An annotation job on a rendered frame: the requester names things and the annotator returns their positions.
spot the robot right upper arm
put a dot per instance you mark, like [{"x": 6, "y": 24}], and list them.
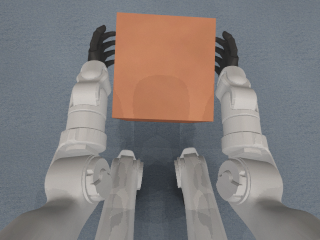
[{"x": 254, "y": 190}]

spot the left robot forearm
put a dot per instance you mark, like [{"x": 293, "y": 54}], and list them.
[{"x": 87, "y": 114}]

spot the robot right thigh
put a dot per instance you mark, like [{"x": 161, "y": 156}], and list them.
[{"x": 203, "y": 218}]

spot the left robot hand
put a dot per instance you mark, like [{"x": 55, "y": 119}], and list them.
[{"x": 97, "y": 47}]

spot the robot left upper arm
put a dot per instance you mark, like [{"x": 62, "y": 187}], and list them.
[{"x": 74, "y": 186}]

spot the robot left shin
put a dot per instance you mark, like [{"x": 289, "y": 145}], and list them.
[{"x": 124, "y": 152}]

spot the right robot forearm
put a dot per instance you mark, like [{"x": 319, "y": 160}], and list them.
[{"x": 242, "y": 135}]

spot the right robot hand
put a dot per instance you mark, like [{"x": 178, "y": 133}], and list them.
[{"x": 228, "y": 53}]

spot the carton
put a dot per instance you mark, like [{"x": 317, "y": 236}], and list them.
[{"x": 164, "y": 68}]

